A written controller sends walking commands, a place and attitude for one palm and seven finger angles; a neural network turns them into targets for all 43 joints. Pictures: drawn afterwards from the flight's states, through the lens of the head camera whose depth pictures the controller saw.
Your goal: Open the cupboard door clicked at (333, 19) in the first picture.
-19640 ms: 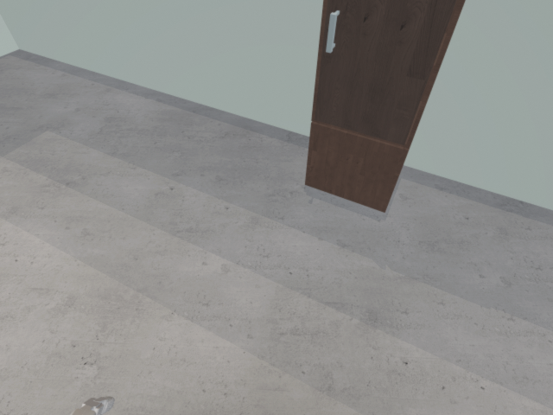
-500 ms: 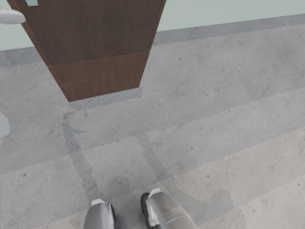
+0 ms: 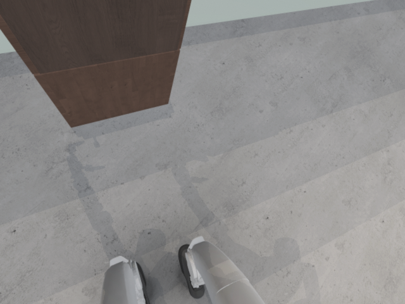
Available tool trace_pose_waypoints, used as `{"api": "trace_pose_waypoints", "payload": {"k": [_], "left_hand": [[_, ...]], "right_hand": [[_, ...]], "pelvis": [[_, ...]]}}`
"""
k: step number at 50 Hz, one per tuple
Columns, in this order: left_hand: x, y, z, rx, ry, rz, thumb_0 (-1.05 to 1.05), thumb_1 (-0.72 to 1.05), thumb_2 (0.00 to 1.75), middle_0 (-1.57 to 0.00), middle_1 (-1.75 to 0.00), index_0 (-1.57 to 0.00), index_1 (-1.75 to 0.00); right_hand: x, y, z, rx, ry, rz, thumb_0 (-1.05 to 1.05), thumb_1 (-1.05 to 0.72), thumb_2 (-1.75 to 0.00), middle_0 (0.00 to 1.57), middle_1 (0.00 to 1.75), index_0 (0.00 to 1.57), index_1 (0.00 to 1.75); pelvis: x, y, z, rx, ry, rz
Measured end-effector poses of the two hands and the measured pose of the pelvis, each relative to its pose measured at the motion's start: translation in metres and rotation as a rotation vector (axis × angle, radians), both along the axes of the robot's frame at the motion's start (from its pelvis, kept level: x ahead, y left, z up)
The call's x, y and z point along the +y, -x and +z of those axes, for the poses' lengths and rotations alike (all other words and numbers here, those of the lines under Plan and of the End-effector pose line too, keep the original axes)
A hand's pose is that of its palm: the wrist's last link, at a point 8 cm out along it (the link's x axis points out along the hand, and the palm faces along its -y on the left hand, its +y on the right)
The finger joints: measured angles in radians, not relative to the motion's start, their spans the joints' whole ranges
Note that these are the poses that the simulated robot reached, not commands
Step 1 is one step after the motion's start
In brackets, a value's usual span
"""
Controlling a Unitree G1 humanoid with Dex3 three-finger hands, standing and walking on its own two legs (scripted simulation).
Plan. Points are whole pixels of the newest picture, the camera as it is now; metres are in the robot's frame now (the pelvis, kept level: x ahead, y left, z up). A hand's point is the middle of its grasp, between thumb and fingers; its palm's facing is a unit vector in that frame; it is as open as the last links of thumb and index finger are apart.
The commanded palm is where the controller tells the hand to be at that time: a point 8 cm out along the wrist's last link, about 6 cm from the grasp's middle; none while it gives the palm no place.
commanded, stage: move the hooked fingers beside the handle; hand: left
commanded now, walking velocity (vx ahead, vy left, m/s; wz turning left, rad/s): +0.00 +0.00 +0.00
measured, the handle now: out of the picture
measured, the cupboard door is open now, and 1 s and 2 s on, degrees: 0 0 0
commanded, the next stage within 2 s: slide the fingers in behind the handle in 0.46 s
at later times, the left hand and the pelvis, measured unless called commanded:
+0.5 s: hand out of the picture +0.65 +0.22 +0.12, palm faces +0.12 -0.99 +0.00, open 14.0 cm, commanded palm +0.64 +0.22 +0.10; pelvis +0.01 +0.01 +0.00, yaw +0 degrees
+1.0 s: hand out of the picture +0.65 +0.21 +0.11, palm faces +0.16 -0.99 +0.00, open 14.1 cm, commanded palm +0.64 +0.20 +0.10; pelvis +0.02 +0.00 +0.01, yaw +1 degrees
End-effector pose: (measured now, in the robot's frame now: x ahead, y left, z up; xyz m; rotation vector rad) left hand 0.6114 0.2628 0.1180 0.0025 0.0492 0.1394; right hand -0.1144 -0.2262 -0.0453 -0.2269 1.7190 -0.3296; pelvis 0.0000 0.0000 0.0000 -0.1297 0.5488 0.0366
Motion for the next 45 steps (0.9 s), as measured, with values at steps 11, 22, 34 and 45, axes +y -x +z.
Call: {"api": "trace_pose_waypoints", "payload": {"k": [11,22,34,45], "left_hand": [[0.015,-0.005,-0.001,-0.026,-0.013,-0.002,-0.01,-0.50,0.30,-0.30,-1.20,-0.30,-1.20],[0.008,-0.007,0.005,0.014,0.007,-0.025,-0.01,-0.50,0.30,-0.30,-1.20,-0.30,-1.20],[0.006,-0.012,-0.005,0.000,-0.011,-0.006,-0.01,-0.50,0.30,-0.30,-1.20,-0.30,-1.20],[-0.003,-0.012,-0.006,-0.006,0.012,0.002,-0.01,-0.50,0.30,-0.30,-1.20,-0.29,-1.20]], "right_hand": [[0.016,0.017,0.003,0.047,-0.003,-0.033,0.00,-0.90,-0.90,0.20,0.30,0.20,0.30],[0.017,0.003,0.010,0.025,-0.012,-0.007,0.00,-0.90,-0.90,0.20,0.30,0.20,0.30],[0.012,-0.012,0.004,0.008,-0.014,0.009,0.00,-0.90,-0.90,0.20,0.30,0.20,0.30],[0.010,-0.018,0.005,0.019,-0.037,0.013,0.00,-0.90,-0.90,0.20,0.30,0.20,0.30]], "pelvis": [[0.003,0.005,-0.005,0.028,0.012,-0.002],[0.008,-0.006,0.003,0.013,0.015,0.013],[0.010,-0.011,0.001,0.018,0.011,0.007],[0.006,-0.016,0.005,0.020,0.006,0.015]]}}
